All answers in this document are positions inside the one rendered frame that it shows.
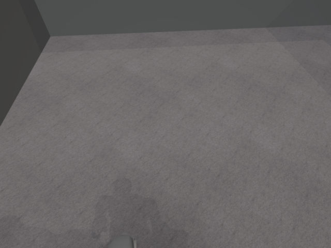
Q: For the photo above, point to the left robot thigh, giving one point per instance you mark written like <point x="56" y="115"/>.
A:
<point x="124" y="241"/>

